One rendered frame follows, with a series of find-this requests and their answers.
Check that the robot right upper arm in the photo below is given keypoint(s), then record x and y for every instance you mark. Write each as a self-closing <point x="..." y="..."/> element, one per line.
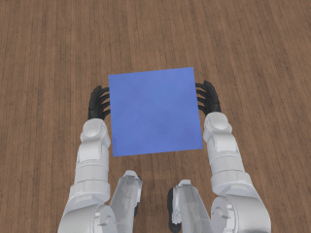
<point x="232" y="213"/>

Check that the robot right forearm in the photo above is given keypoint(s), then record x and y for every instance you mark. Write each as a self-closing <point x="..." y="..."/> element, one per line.
<point x="228" y="173"/>

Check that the robot left hand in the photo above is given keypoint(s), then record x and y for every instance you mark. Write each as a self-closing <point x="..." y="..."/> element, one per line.
<point x="96" y="108"/>

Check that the robot right thigh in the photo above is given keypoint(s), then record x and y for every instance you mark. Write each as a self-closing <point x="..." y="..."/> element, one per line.
<point x="194" y="216"/>

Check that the robot thigh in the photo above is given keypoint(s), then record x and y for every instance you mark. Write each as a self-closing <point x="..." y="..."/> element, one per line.
<point x="126" y="196"/>
<point x="194" y="216"/>

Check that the robot right hand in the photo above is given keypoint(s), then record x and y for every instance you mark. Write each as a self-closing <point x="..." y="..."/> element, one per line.
<point x="211" y="102"/>

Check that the robot left upper arm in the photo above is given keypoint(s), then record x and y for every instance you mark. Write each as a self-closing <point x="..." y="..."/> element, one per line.
<point x="96" y="218"/>

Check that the robot left thigh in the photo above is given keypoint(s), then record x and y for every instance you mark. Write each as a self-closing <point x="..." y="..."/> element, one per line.
<point x="126" y="196"/>

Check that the robot left forearm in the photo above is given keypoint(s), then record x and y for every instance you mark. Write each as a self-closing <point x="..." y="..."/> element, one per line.
<point x="92" y="166"/>

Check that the carton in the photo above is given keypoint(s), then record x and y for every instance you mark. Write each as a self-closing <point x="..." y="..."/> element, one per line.
<point x="154" y="111"/>

